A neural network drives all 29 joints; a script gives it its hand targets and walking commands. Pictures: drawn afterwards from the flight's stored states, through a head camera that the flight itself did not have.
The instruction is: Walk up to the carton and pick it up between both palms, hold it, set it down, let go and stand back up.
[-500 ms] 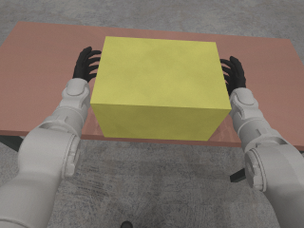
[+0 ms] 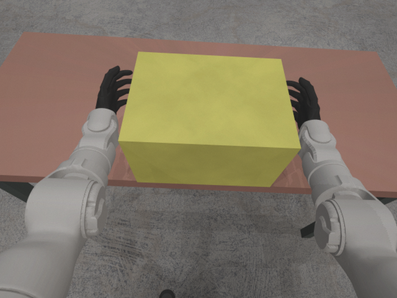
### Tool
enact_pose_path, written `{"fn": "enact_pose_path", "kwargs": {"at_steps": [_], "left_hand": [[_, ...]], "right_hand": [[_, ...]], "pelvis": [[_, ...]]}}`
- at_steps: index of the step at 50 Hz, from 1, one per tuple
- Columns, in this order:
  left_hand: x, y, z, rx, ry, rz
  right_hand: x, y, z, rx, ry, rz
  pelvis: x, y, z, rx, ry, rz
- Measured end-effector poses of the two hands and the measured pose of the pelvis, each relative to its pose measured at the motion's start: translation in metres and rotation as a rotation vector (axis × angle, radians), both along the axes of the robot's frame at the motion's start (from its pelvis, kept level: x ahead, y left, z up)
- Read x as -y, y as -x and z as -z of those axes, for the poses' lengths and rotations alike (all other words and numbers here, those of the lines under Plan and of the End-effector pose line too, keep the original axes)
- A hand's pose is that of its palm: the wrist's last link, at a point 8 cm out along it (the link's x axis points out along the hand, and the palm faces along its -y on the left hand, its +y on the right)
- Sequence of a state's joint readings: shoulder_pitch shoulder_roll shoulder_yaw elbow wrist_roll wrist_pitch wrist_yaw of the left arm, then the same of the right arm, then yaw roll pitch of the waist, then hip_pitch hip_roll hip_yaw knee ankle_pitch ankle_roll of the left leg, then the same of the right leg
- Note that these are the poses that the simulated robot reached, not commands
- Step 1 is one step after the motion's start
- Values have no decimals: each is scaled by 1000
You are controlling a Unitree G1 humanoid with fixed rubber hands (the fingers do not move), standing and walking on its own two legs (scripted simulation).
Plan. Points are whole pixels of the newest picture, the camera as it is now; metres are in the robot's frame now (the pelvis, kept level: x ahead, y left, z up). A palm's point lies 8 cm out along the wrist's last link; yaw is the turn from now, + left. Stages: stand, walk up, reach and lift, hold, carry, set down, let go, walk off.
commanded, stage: reach and lift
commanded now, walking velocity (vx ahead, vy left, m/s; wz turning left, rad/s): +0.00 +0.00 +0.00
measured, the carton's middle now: (207, 122) +0.48 -0.01 +0.03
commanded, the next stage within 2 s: none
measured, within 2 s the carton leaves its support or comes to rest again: leaves its support in 0.46 s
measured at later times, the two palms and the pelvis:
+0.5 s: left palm (106, 109) +0.46 +0.19 +0.09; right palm (309, 124) +0.43 -0.21 +0.08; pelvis +0.03 +0.00 +0.01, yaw +1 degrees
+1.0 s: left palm (97, 115) +0.41 +0.19 +0.12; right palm (321, 137) +0.39 -0.21 +0.10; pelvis +0.01 +0.00 +0.02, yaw +1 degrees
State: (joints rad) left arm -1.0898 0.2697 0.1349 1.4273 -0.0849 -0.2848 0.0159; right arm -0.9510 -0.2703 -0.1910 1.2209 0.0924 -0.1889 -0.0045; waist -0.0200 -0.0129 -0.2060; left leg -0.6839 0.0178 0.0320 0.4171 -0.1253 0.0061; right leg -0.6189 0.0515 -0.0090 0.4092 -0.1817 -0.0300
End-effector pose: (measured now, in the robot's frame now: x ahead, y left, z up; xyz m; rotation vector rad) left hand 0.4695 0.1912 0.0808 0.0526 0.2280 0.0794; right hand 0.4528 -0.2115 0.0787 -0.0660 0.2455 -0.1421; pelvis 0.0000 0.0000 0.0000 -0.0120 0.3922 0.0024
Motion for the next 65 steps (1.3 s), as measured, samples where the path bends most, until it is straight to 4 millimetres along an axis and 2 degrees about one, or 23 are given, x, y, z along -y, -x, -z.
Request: {"fn": "enact_pose_path", "kwargs": {"at_steps": [10,20,30,37,43,50,65], "left_hand": [[-1,8,-4,43,0,24],[-1,7,-4,33,-13,30],[-3,17,-5,42,-18,18],[-2,30,-6,34,-6,17],[2,42,-18,36,-1,22],[3,55,-42,45,7,17],[-18,80,-68,37,-8,-8]], "right_hand": [[-1,15,-3,54,12,7],[-1,16,-2,50,20,5],[-3,21,-3,67,35,-7],[-3,34,-1,60,30,-1],[0,52,-5,63,0,15],[1,64,-24,74,-26,20],[-19,78,-45,62,-6,-14]], "pelvis": [[-4,-14,-11,121,-6,-6],[-3,-26,-12,160,-6,-6],[1,-30,-13,182,-8,-12],[4,-28,-14,194,-10,-24],[3,-24,-14,226,-12,-24],[2,-13,-16,290,-15,-17],[-4,4,-18,363,-16,-20]]}}
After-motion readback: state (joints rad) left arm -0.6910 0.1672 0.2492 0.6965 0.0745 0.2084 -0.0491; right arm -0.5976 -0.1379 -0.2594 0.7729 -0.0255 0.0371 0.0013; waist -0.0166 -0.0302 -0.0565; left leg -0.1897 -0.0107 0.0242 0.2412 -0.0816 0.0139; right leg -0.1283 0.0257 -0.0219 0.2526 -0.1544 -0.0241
